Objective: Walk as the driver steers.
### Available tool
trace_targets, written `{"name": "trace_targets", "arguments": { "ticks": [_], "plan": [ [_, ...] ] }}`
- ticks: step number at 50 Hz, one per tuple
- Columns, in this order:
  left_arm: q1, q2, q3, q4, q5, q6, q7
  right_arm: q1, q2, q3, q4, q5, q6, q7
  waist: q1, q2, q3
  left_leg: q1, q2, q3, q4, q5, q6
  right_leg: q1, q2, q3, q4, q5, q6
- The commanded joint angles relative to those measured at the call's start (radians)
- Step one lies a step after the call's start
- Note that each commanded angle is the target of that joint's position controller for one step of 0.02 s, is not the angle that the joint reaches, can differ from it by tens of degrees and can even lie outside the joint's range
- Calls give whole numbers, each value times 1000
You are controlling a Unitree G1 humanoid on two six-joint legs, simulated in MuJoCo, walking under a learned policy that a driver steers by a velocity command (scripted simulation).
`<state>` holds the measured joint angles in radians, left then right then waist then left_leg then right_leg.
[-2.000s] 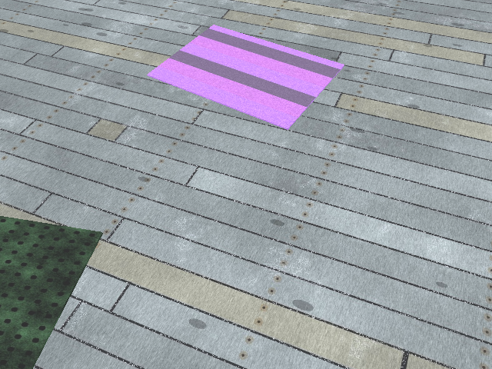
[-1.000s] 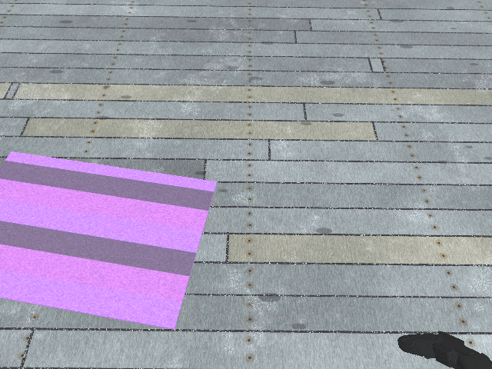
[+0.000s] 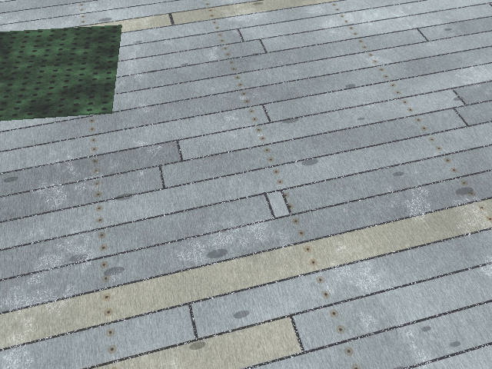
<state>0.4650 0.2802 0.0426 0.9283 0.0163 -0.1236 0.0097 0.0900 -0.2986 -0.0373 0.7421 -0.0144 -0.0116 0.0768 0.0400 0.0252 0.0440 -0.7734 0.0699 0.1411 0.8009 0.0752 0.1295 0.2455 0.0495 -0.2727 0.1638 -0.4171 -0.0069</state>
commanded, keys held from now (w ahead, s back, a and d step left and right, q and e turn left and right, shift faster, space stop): w+q+shift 0.84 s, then w+shift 0.10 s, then shift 0.06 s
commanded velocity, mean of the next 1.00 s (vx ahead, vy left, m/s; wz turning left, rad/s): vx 0.99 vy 0.00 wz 0.90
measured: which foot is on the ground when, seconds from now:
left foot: up 0.00-0.06, down 0.08-0.48, up 0.50-0.94, down 0.96-1.00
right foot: down 0.00-0.08, up 0.10-0.48, down 0.50-0.96, up 0.98-1.00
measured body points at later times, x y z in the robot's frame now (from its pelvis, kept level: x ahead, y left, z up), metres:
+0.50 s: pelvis +0.48 +0.05 +0.00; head +0.52 +0.07 +0.44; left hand +0.65 +0.35 -0.04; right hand +0.59 -0.25 -0.11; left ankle +0.25 +0.04 -0.71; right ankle +0.70 -0.02 -0.72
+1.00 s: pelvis +0.83 +0.30 -0.02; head +0.86 +0.33 +0.43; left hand +0.59 +0.41 -0.15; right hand +1.16 +0.36 -0.09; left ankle +0.88 +0.41 -0.72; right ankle +0.74 +0.00 -0.63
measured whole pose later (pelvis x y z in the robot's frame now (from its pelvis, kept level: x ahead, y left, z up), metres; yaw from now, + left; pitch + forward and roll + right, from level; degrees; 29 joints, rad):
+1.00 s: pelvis +0.83 +0.30 -0.02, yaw +55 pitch +1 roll -1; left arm 0.49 0.25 0.02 0.87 0.03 -0.06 0.01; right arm 0.02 -0.29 -0.01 0.63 -0.05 -0.03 0.05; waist 0.06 0.04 0.05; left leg -0.57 -0.09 0.10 0.74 -0.19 0.19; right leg 0.08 -0.09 -0.22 0.94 -0.47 0.04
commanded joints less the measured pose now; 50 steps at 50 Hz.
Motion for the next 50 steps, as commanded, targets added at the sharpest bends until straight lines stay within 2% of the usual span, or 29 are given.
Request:
{"name": "trace_targets", "arguments": {
  "ticks": [1, 2, 3, 4, 5, 6, 7, 8, 10, 12, 16, 19, 21, 23, 24, 25, 26, 27, 28, 29, 30, 34, 38, 42, 44, 46, 48, 49, 50],
  "plan": [
    [-117, 194, 34, -100, 5, 4, 30, 108, -59, -6, -24, 2, -6, 2, -149, -124, -21, 355, -126, 87, -66, -44, 48, -163, -253, -20, 180, 1459, -6],
    [-167, 220, 42, -130, 7, 20, 43, 328, -113, -35, 42, 27, 3, -3, -263, -131, -206, 640, -195, 63, -14, -85, 60, -196, -245, -10, 441, 1651, -11],
    [-212, 255, 51, -158, 5, 35, 33, 486, -142, -53, 79, 10, -2, -19, -326, -145, -211, 762, -191, 15, -50, -210, 102, -300, -283, 23, 708, 1562, -22],
    [-224, 219, 48, -142, 17, 50, 16, 552, -193, -81, 96, 16, -3, -42, -360, -73, -179, 867, -152, -101, -149, -288, 158, -432, -202, 22, 1089, 1037, -18],
    [-204, 22, -1, -180, 39, 34, -7, 469, -260, -94, 116, 10, 5, -60, -204, 220, -51, 939, -14, -349, -113, -89, 219, -836, -1, 89, 1488, -72, 8],
    [-198, 28, -19, -312, 20, 12, -9, 392, -330, -111, 72, -3, 19, -65, -138, 270, -244, 1090, 113, -864, -396, -393, 383, -1083, 29, 305, 1574, -94, 14],
    [-253, 86, -20, -313, 31, -13, -9, 366, -286, -109, 35, -12, 16, -70, -145, 81, -171, 1029, 171, -994, -568, -610, 344, -1143, -36, 377, 1511, -22, 1],
    [-278, 115, -15, -302, 32, -21, -9, 330, -217, -94, 43, -6, 11, -68, -100, -80, -68, 875, 146, -930, -599, -603, 281, -1103, -77, 377, 1395, 66, -5],
    [-289, 105, -22, -302, 57, 5, -3, 289, -163, -74, 40, 7, -20, -71, -28, -146, 20, 620, 64, -747, -571, -312, 240, -972, -136, 375, 1239, 74, 26],
    [-279, 75, -35, -313, 63, 52, -8, 260, -157, -66, 29, 12, -45, -72, 12, -108, 26, 446, 2, -643, -619, -321, 234, -884, -173, 350, 1099, 58, 64],
    [-511, 34, -59, -413, 37, 58, -29, 308, -162, -72, 25, 21, -63, -71, -72, -53, 67, 380, -104, -505, -626, -43, 166, -798, -154, 274, 693, 366, 75],
    [-582, 33, -63, -436, 17, 52, -30, 366, -184, -86, 37, 25, -58, -64, -145, 2, 4, 543, -97, -519, -580, 149, 118, -752, -84, 252, 492, 505, 53],
    [-578, 49, -60, -450, 11, 44, -24, 360, -189, -90, 29, 22, -55, -70, -139, 44, -14, 602, -68, -560, -506, 242, 89, -682, -69, 287, 395, 502, 38],
    [-449, 126, -28, -412, 12, 38, -6, 323, -224, -98, 20, 15, -59, -74, -71, 26, -108, 669, -77, -572, -346, 431, 41, -490, -15, 297, 341, 394, 22],
    [-282, 174, -5, -372, 3, 34, 7, 272, -265, -105, 8, 8, -63, -71, 34, 26, -203, 651, -89, -560, -162, 459, 22, -312, -19, 296, 346, 316, 11],
    [-46, 227, 22, -322, 12, 30, 26, 216, -232, -96, -11, 3, -76, -67, 154, 9, -312, 519, -120, -525, 104, 358, 5, -49, -106, 355, 399, 200, -12],
    [94, 289, 44, -298, 55, 26, 41, 244, -61, -52, -44, 16, -85, -69, 151, -227, -434, 268, -209, -414, 449, -379, 1, 204, -394, 683, 336, -183, -57],
    [-26, 341, 60, -308, 59, 36, 26, 345, -44, -25, -103, 49, -75, -67, 21, -474, -502, 62, -217, -313, 623, -584, -15, 215, -551, 1216, 112, -378, -139],
    [-152, 214, 46, -336, 47, 43, 20, 261, -121, -31, -64, 14, -53, -76, 29, -259, -324, -7, -121, -282, 642, -447, -9, 57, -485, 1108, 92, -494, -139],
    [-191, 141, 28, -327, 38, 48, 15, 195, -143, -36, -67, -6, -42, -64, 29, -133, -201, 1, -82, -250, 590, -373, -19, -81, -436, 900, 108, -330, -125],
    [-166, 122, 23, -298, 42, 50, 13, 138, -137, -37, -71, -18, -32, -50, 35, -52, -143, 18, -53, -235, 557, -363, -28, -160, -395, 759, 104, -129, -112],
    [-70, 65, 9, -180, 12, 14, -7, 31, -49, -8, -156, -25, 11, -7, -8, -95, -15, -29, 35, -226, 513, -346, -40, -311, -341, 452, 36, 185, -76],
    [-141, 102, 15, -167, 13, -10, -15, -53, -60, 5, -226, -18, 22, 8, -70, -104, 44, -28, 36, -184, 370, -151, -51, -391, -309, 211, -45, 392, -55],
    [-58, 145, 24, -122, 16, -9, -10, -195, -48, 21, -251, -20, 15, 32, -27, -45, 121, 86, -19, -6, 54, -71, 5, -332, -254, 12, -64, 703, -14],
    [11, 180, 27, -107, 17, 3, 1, -187, -45, 22, -233, -24, 4, 27, -32, -79, 72, 219, -113, 57, -27, -114, 45, -245, -261, -8, 28, 1188, -8],
    [-4, 263, 40, -120, 20, 26, 15, -2, -75, 8, -179, -29, -8, 9, -146, -153, -35, 408, -179, 33, -54, -245, 82, -202, -314, 1, 308, 1558, -18],
    [-72, 255, 41, -136, 17, 49, 12, 377, -151, -39, -36, -37, -24, -32, -316, -128, -178, 837, -178, -87, -239, -171, 124, -355, -291, 0, 806, 1281, -39],
    [-7, 98, 13, -169, 37, 50, -5, 313, -249, -61, -11, -36, -22, -58, -151, 129, -179, 1044, 48, -342, -158, 56, 110, -667, -142, 35, 1157, -17, -19],
    [42, 120, 6, -245, -23, 53, -1, 293, -326, -88, -68, -35, -10, -66, -126, 219, -439, 1311, 277, -850, -262, 263, 316, -948, -42, 210, 1497, -157, 15]
  ]
}}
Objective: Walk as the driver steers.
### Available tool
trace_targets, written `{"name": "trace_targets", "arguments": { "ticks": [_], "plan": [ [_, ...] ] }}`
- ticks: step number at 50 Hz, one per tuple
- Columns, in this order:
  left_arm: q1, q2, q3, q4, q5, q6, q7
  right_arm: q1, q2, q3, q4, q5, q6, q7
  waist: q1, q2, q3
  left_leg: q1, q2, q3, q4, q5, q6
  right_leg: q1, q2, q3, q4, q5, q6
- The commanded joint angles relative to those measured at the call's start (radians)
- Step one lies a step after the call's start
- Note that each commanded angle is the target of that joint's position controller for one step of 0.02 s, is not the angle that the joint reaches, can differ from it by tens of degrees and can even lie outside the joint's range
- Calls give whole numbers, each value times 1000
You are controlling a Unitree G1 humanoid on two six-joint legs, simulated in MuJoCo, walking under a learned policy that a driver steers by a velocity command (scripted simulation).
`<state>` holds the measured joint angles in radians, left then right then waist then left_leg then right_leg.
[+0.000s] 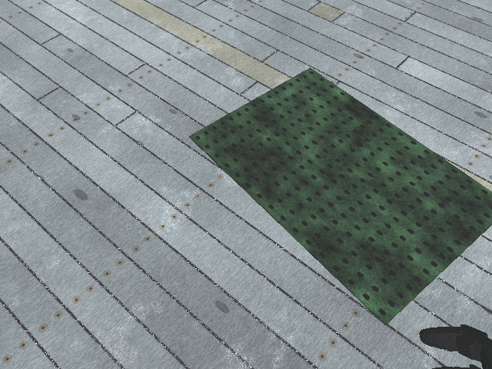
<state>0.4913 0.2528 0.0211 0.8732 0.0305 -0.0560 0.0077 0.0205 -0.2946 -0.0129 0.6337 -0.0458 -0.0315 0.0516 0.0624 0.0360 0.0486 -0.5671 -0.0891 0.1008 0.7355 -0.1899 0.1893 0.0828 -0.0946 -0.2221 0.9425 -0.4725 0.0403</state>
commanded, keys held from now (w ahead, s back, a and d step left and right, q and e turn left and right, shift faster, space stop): shift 0.12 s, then e+shift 0.34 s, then w+e+shift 0.46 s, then e+shift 0.06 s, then shift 0.02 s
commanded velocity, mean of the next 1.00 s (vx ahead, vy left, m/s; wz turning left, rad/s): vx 0.50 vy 0.00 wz -0.52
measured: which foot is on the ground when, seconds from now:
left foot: down 0.00-0.38, up 0.40-0.74, down 0.76-1.00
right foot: up 0.00-0.36, down 0.38-0.76, up 0.78-1.00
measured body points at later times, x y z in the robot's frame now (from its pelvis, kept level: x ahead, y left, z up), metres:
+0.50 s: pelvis +0.29 -0.05 +0.02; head +0.33 -0.05 +0.47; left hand +0.41 +0.22 -0.10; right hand +0.40 -0.32 -0.09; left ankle +0.21 +0.07 -0.59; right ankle +0.40 -0.10 -0.70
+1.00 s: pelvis +0.45 -0.09 +0.04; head +0.47 -0.09 +0.49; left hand +0.79 +0.00 -0.01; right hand +0.32 -0.37 -0.05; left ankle +0.44 +0.08 -0.70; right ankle +0.43 -0.25 -0.60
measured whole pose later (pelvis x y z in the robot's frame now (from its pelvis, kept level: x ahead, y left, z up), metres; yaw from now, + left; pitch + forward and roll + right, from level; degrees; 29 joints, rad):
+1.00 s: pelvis +0.45 -0.09 +0.04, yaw -34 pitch +3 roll +1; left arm 0.10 0.37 0.07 0.56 0.04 0.04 -0.10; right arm 0.38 -0.33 -0.04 0.74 -0.04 -0.08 -0.02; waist -0.07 -0.04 -0.06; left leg -0.03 0.07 0.13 0.30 -0.32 -0.06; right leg -0.76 -0.05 0.03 1.16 -0.19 0.01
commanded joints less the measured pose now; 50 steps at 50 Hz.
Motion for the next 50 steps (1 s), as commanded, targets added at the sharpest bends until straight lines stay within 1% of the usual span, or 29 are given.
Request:
{"name": "trace_targets", "arguments": {
  "ticks": [1, 2, 3, 5, 7, 9, 11, 15, 18, 19, 20, 21, 22, 23, 24, 25, 27, 29, 34, 36, 37, 38, 39, 40, 41, 42, 44, 47, 50],
  "plan": [
    [-133, 192, 30, -202, -33, -29, 9, 377, -271, -107, 32, 18, 9, -49, -192, -23, -406, 1014, 398, -730, -275, 673, 210, -823, 48, 251, 693, 60, -35],
    [-144, 159, 20, -202, -43, -35, 9, 331, -236, -98, 61, 30, 3, -58, -133, -40, -248, 841, 385, -605, -300, 756, 194, -823, 20, 240, 609, 107, -34],
    [-146, 142, 13, -180, -26, -33, 10, 286, -173, -81, 73, 30, -6, -59, -84, -119, -131, 664, 342, -519, -330, 761, 151, -774, -9, 240, 501, 109, -30],
    [-101, 112, 9, -165, 4, 5, 5, 268, -110, -55, 87, 44, -26, -61, -24, -95, -54, 408, 311, -416, -397, 914, 138, -616, -18, 246, 376, 91, -18],
    [-107, 84, 8, -158, 5, 24, -6, 270, -93, -47, 117, 46, -44, -54, -1, -95, -59, 365, 271, -307, -433, 939, 104, -576, -17, 237, 201, 97, -15],
    [-110, 39, -2, -140, -8, 27, -18, 239, -84, -38, 128, 29, -55, -50, 8, -62, -84, 332, 186, -162, -454, 998, 33, -507, 18, 193, 30, 250, -40],
    [-189, 24, -9, -158, -27, 12, -21, 252, -62, -32, 148, 33, -69, -42, -37, 31, -59, 340, 164, -84, -462, 944, -12, -469, 48, 161, -181, 447, -66],
    [-250, 71, 11, -168, -7, 6, -38, 277, -89, -39, 159, 40, -62, -70, -68, 26, -87, 490, 171, -26, -362, 832, -76, -455, 125, 121, -334, 597, -100],
    [-17, 134, 46, -112, 15, 5, -44, 216, -129, -55, 127, 43, -38, -96, 42, 42, -139, 445, 204, -20, 9, 848, -124, -254, 165, 145, -403, 481, -163],
    [67, 189, 69, -94, 12, 1, -36, 195, -139, -61, 104, 47, -32, -97, 98, -45, -161, 364, 103, 23, 341, 513, -157, -165, 87, 248, -489, 790, -227],
    [9, 272, 87, -115, -10, 11, -26, 302, -47, -47, 71, 22, -23, -92, -19, -297, -173, 82, -88, 36, 682, -438, -206, -15, -162, 607, -404, 1585, -353],
    [-35, 303, 101, -155, -41, 22, -25, 437, -40, -30, 68, 14, -8, -88, -59, -294, -396, -22, -69, -173, 817, -433, -218, 105, -280, 867, -496, 1510, -502],
    [-136, 239, 97, -207, -46, 41, -17, 400, -82, -29, 83, 3, 6, -89, -53, -127, -361, -26, 1, -217, 820, -344, -216, 17, -256, 860, -547, 1133, -490],
    [-176, 167, 76, -209, -38, 62, -8, 298, -107, -35, 66, 1, 16, -89, -54, -20, -219, -37, 35, -206, 740, -301, -216, -149, -185, 779, -587, 869, -443],
    [-195, 135, 65, -190, -40, 76, -15, 217, -101, -39, 44, -13, 25, -82, -74, 70, -151, -23, 77, -210, 588, -262, -207, -245, -71, 711, -669, 383, -333],
    [-187, 152, 72, -198, -32, 77, -14, 233, -92, -32, 26, -13, 39, -73, -79, -33, -127, 8, 86, -201, 500, -266, -208, -312, -57, 727, -715, 180, -334],
    [-214, 182, 85, -196, -23, 84, -21, 221, -87, -24, 19, -17, 59, -61, -89, -91, -105, 94, 82, -177, 349, -260, -223, -435, 7, 727, -790, -139, -303],
    [-222, 217, 100, -206, -11, 79, -23, 203, -79, -21, 20, -8, 46, -54, -82, -90, -98, 156, 71, -159, 207, -251, -235, -483, 40, 714, -802, -158, -278],
    [-298, 223, 117, -249, -21, 81, -36, 161, -67, -19, 8, 20, 15, -62, -75, -147, -88, 297, 23, -142, -78, -170, -233, -535, 109, 700, -765, -120, -192],
    [-403, 207, 117, -291, -13, 87, -46, 275, -84, -26, 30, 35, 4, -77, -143, -164, -69, 520, -7, -99, -273, -138, -209, -683, 167, 654, -737, -60, -109],
    [-467, 178, 110, -319, -12, 84, -47, 392, -124, -39, 59, 32, -5, -94, -207, -121, -50, 713, 17, -75, -420, -108, -187, -830, 236, 590, -660, -53, -27],
    [-418, 93, 90, -321, -33, 73, -38, 402, -206, -61, 63, 29, -14, -114, -186, 113, -72, 807, 248, -275, -514, -271, -152, -946, 306, 458, -348, -78, 0],
    [-384, 55, 64, -352, -37, 58, -39, 234, -275, -80, 1, 2, -15, -122, -116, 304, -93, 703, 544, -702, -590, -547, -52, -1061, 269, 359, -23, 14, -44],
    [-412, 142, 70, -365, -6, 49, -48, 167, -207, -73, -24, -4, -20, -120, -82, 128, -88, 578, 579, -732, -574, -595, -9, -1023, 108, 356, 101, 144, -54],
    [-415, 166, 78, -366, -1, 48, -63, 160, -157, -56, -26, 9, -30, -110, -67, 36, -89, 546, 516, -641, -565, -549, -25, -998, 103, 357, 143, 195, -59],
    [-378, 164, 77, -357, 8, 53, -75, 176, -157, -54, -17, 14, -40, -102, -57, 15, -97, 556, 458, -531, -561, -461, -52, -983, 101, 342, 196, 226, -50],
    [-362, 159, 70, -356, 18, 71, -98, 243, -178, -58, 7, 9, -49, -94, -80, 51, -74, 561, 390, -355, -575, -366, -83, -1005, 83, 284, 298, 247, -40],
    [-454, 152, 57, -390, 14, 85, -108, 360, -169, -63, 54, 1, -57, -70, -136, 44, 1, 584, 374, -210, -595, -241, -92, -1061, 41, 260, 301, 272, -36],
    [-538, 124, 40, -416, 13, 80, -118, 360, -158, -64, 72, -1, -58, -62, -146, 51, 79, 535, 350, -47, -566, 73, -104, -969, 13, 220, 112, 301, -28]
  ]
}}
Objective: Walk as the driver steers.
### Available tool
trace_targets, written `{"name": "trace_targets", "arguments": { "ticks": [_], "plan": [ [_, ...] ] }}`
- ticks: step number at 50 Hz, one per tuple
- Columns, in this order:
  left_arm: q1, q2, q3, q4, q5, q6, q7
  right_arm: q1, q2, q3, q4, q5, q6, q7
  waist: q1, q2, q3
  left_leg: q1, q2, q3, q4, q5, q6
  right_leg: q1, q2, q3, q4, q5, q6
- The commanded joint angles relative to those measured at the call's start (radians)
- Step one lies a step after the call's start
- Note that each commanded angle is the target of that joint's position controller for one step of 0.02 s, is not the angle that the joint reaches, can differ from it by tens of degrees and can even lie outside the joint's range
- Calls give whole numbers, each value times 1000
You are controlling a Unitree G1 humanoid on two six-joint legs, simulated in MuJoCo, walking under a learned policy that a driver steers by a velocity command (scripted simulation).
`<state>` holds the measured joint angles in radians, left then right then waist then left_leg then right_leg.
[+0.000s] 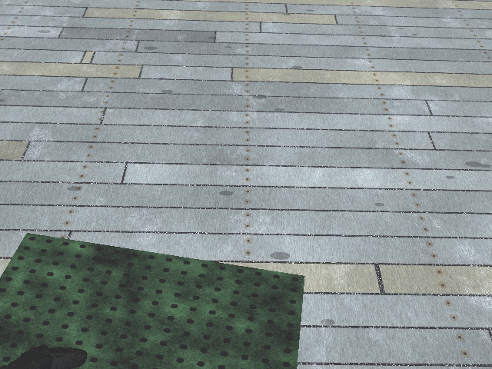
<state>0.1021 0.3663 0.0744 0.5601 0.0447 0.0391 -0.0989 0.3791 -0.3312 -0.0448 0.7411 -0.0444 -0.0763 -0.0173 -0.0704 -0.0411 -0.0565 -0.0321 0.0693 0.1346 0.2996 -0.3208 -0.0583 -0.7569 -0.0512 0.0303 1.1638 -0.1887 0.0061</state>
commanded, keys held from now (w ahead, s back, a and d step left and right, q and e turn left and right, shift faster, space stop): shift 1.00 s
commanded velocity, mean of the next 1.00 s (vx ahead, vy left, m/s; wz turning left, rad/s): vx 0.15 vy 0.00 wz -0.21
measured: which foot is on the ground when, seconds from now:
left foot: down 0.00-0.12, up 0.14-0.50, down 0.52-1.00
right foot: up 0.00-0.12, down 0.14-1.00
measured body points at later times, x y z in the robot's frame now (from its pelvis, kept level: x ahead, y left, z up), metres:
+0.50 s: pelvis +0.20 -0.06 -0.01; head +0.22 -0.05 +0.44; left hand +0.33 +0.17 -0.14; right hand +0.26 -0.32 -0.12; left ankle +0.28 +0.03 -0.73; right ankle +0.20 -0.16 -0.74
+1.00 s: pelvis +0.25 -0.05 +0.00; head +0.25 -0.04 +0.45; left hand +0.33 +0.19 -0.15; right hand +0.28 -0.31 -0.13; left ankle +0.28 +0.03 -0.74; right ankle +0.20 -0.16 -0.74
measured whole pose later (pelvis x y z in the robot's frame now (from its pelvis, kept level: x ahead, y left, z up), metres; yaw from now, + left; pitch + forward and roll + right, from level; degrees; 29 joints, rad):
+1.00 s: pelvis +0.25 -0.05 +0.00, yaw -11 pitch -1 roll +0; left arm 0.26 0.21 0.02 1.02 0.01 0.01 0.04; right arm 0.22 -0.21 -0.02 0.93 -0.01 -0.01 -0.03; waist 0.00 -0.01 0.02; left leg -0.20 -0.03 0.05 0.41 -0.19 0.06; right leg -0.12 0.03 0.03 0.39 -0.25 -0.01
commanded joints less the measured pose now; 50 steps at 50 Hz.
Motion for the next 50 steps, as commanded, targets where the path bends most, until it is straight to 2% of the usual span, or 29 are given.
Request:
{"name": "trace_targets", "arguments": {
  "ticks": [1, 3, 4, 5, 6, 7, 8, 9, 10, 11, 12, 13, 14, 15, 17, 20, 23, 25, 26, 27, 28, 29, 30, 31, 33, 35, 37, 40, 50],
  "plan": [
    [-163, -8, -22, -106, -7, -20, -17, -17, -127, -35, -35, -1, -12, 9, -9, 149, 189, -51, 177, -35, -123, 275, 134, -31, -27, -55, -223, 34, 1],
    [-168, -21, -28, -94, -8, -27, -20, -13, -153, -44, -18, 10, -5, 10, -8, 176, 180, -90, 162, 41, -76, 496, 111, 150, 23, -143, -386, -23, -26],
    [-154, -19, -26, -81, -5, -31, -11, 12, -163, -47, -1, 17, -1, 11, -7, 187, 160, -61, 161, 60, -8, 721, 109, 216, 64, -178, -439, -47, -40],
    [-93, -10, -20, -58, 3, -37, 4, 35, -175, -49, 16, 28, 3, 12, 19, 199, 111, -27, 162, 67, 106, 941, 104, 304, 116, -196, -493, -52, -59],
    [64, 7, -8, -8, 13, -51, 21, 34, -185, -50, 22, 41, 7, 12, 96, 195, 27, -44, 151, 79, 299, 1020, 95, 480, 164, -188, -575, 10, -85],
    [225, 39, 9, 46, 24, -64, 40, 28, -174, -46, 13, 52, 1, 12, 188, 164, -73, -159, 122, 105, 530, 876, 67, 726, 157, -140, -667, 174, -106],
    [285, 127, 24, 69, 29, -71, 58, 83, -30, -13, -19, 28, 1, 20, 153, -33, -197, -446, 60, 72, 836, -123, 45, 1027, -114, 134, -580, 512, -131],
    [327, 281, 63, 21, -15, -71, 68, 122, -31, -3, -74, 67, 18, 13, 177, -239, -476, -604, -66, -47, 1203, -380, 16, 1218, -439, 619, -625, 995, -345],
    [341, 207, 58, 39, -49, -62, 86, 17, -96, -18, -54, 45, 30, 7, 206, 3, -458, -584, 4, -171, 1204, -209, 28, 1144, -359, 445, -588, 1261, -325],
    [253, 155, 41, 54, -49, -60, 100, -26, -42, 5, -70, 65, 25, 7, 170, -99, -353, -642, 13, -159, 1165, -164, 28, 1043, -330, 365, -620, 1069, -336],
    [194, 69, 16, 61, -47, -58, 101, -54, -48, 10, -54, 43, 24, 7, 135, -5, -224, -613, 56, -162, 1043, -125, 28, 877, -252, 301, -676, 866, -281],
    [128, 44, 2, 62, -46, -54, 111, -34, -46, 8, -48, 31, 39, 12, 85, -37, -149, -543, 56, -156, 959, -136, 29, 725, -213, 258, -728, 722, -264],
    [116, 4, -15, 75, -37, -56, 104, -4, -60, 2, -13, 19, 59, 9, 63, -3, -55, -437, 46, -142, 912, -136, 38, 555, -175, 199, -770, 805, -249],
    [119, 8, -18, 88, -29, -66, 102, 28, -35, 4, -13, 22, 72, 6, 39, -37, -47, -401, 26, -139, 860, -139, 40, 519, -184, 171, -767, 886, -268],
    [103, 1, -18, 110, -24, -76, 98, 48, 6, 15, 0, 23, 77, 4, 15, -27, -62, -360, 9, -130, 720, -96, 43, 493, -156, 115, -786, 857, -260],
    [93, -22, -23, 134, -24, -75, 91, 23, 29, 22, 10, 28, 72, 4, 28, -72, -87, -271, -20, -111, 526, 48, 57, 474, -120, 81, -793, 715, -226],
    [95, -28, -25, 156, -32, -59, 85, -36, 35, 21, 2, 20, 83, 4, 40, -60, -47, -167, -40, -110, 411, 136, 71, 384, -124, 128, -803, 355, -196],
    [74, -52, -36, 160, -34, -43, 90, -52, 46, 23, 2, 5, 80, 8, 23, -18, 16, -73, -42, -127, 238, 179, 93, 295, -78, 154, -772, 28, -134],
    [106, -81, -46, 164, -25, -38, 93, -63, 12, 21, -10, -6, 71, 6, 41, 74, 54, -76, 60, -252, 113, 199, 110, 275, -25, 140, -714, -110, -89],
    [205, -109, -48, 175, -20, -36, 97, -83, -43, 19, -32, -4, 60, 0, 109, 208, 56, -122, 221, -417, 30, 338, 149, 330, 76, 62, -606, -253, -52],
    [242, -108, -52, 203, -32, -19, 105, -142, -56, 9, -35, 21, 68, -6, 108, 281, 34, -286, 272, -474, -47, 163, 242, 464, 105, 1, -591, -262, -43],
    [227, -79, -46, 219, -29, -8, 107, -209, -9, 22, -47, 26, 70, -5, 128, 228, 91, -364, 209, -443, -75, 24, 222, 532, 87, 5, -614, -195, -40],
    [202, -79, -44, 224, -23, -9, 106, -241, 16, 32, -45, 26, 69, -3, 133, 209, 94, -371, 144, -379, -56, -10, 172, 576, 82, 9, -680, -111, -41],
    [183, -75, -44, 231, -23, -12, 105, -225, 19, 33, -34, 23, 68, -4, 120, 195, 77, -339, 102, -333, -41, -1, 143, 597, 70, 27, -713, -48, -37],
    [190, -60, -43, 253, -24, -27, 106, -181, 5, 25, -11, 35, 66, -8, 97, 152, 66, -267, 59, -288, -21, -2, 114, 576, 28, 69, -761, 4, -31],
    [195, -64, -44, 285, -31, -38, 112, -157, 11, 20, 8, 38, 64, -8, 77, 67, 67, -177, 49, -266, 17, 101, 122, 528, 18, 77, -785, 13, -29],
    [186, -70, -45, 305, -33, -43, 119, -150, 16, 17, 27, 35, 61, -8, 70, 44, 51, -127, 46, -248, 48, 208, 132, 523, 11, 84, -805, 31, -28],
    [182, -69, -43, 337, -35, -45, 125, -156, 21, 13, 54, 34, 57, -8, 66, 43, 41, -99, 41, -233, 65, 287, 137, 536, 6, 85, -815, 53, -29],
    [191, -69, -43, 456, -34, -36, 140, -148, 25, 7, 174, 35, 61, -15, 72, 42, 69, -103, 32, -223, 40, 307, 134, 593, -12, 85, -833, 92, -38]
  ]
}}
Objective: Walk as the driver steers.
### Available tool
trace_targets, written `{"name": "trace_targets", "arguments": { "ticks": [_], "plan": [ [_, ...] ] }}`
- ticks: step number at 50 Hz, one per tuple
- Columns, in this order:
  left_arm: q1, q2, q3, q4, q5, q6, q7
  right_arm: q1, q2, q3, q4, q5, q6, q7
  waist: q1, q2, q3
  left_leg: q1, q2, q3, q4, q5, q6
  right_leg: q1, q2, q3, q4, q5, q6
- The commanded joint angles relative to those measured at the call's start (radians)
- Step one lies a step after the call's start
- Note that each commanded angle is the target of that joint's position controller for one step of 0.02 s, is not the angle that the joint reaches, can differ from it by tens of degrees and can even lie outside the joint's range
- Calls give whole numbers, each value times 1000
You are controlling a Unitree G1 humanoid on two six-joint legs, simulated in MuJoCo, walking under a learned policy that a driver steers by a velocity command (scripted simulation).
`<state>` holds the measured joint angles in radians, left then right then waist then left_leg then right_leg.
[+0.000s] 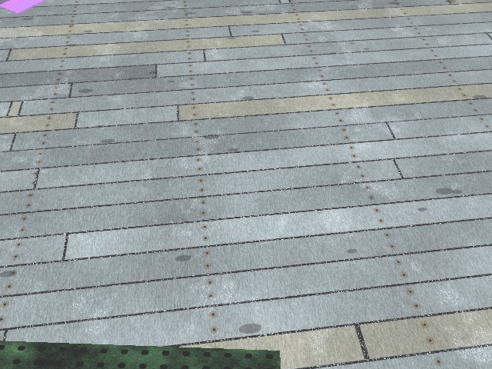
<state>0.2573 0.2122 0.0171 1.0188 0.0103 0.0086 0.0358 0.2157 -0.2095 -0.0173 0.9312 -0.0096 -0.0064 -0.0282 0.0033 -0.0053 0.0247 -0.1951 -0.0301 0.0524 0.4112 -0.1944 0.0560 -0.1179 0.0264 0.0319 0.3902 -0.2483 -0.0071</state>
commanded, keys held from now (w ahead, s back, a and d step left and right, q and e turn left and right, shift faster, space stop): shift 0.98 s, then w+shift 0.02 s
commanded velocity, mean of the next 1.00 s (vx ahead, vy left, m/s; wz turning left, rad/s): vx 0.00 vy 0.00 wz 0.00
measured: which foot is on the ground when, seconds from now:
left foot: down 0.00-1.00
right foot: down 0.00-1.00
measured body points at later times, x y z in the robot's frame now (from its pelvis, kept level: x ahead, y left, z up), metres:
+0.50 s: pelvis +0.00 +0.00 +0.00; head +0.01 +0.00 +0.45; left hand +0.00 +0.22 -0.16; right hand +0.01 -0.23 -0.16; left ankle +0.02 +0.08 -0.74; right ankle -0.02 -0.12 -0.74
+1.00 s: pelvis +0.01 +0.00 +0.00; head +0.01 +0.01 +0.45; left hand -0.03 +0.21 -0.17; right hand -0.01 -0.21 -0.16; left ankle +0.02 +0.08 -0.74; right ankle -0.02 -0.12 -0.74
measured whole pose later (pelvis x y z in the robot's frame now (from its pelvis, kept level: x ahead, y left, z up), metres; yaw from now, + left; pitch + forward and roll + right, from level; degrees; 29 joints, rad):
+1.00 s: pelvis +0.01 +0.00 +0.00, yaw +0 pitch -1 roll +0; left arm 0.32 0.12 -0.01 1.19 0.01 0.00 0.05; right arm 0.30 -0.13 0.00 1.16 -0.01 -0.01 -0.04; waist -0.01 -0.01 0.02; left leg -0.17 -0.05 0.05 0.39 -0.20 0.06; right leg -0.10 0.01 0.03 0.39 -0.26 0.00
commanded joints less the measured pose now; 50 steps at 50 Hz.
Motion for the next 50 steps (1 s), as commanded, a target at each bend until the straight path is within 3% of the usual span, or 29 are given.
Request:
{"name": "trace_targets", "arguments": {
  "ticks": [1, 22, 49, 50],
  "plan": [
    [35, 83, 13, 8, 0, -5, 7, 18, -96, -21, -4, 1, -9, -5, -2, 7, -10, 60, 131, -141, -74, 178, 19, -43, -91, 83, -61, 152, -25],
    [62, 25, -13, 140, 0, -7, 17, 86, -40, -4, 167, -1, -1, -14, -11, 2, 40, 51, 118, -140, -102, 79, 9, -59, -98, 74, -80, 118, -31],
    [138, -23, -23, 172, 0, -12, 21, 143, 8, 5, 222, 0, -4, -18, -12, 2, 59, 46, 115, -141, -102, 72, 10, -77, -100, 68, -71, 107, -29],
    [158, -27, -23, 175, 3, -11, 20, 160, -1, 2, 225, -1, -1, -17, -13, 18, 18, 60, 102, -145, -116, -105, 19, -71, -73, 49, -59, -30, -35]
  ]
}}
Velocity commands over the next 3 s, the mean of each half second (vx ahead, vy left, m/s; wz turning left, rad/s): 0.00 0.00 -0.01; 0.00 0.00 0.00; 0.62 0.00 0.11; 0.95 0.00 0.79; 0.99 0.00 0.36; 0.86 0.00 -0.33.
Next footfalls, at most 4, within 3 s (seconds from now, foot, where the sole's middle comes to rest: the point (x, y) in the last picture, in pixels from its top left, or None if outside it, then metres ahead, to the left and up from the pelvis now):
1.28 right None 0.08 -0.13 -0.78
1.76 left None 0.48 0.09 -0.78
2.20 right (214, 243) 0.94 0.13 -0.78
2.64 left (93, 194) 1.14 0.57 -0.78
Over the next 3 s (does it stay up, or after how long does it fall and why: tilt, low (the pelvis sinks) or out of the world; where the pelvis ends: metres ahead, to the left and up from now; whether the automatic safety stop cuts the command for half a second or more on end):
stays up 1.29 0.56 -0.02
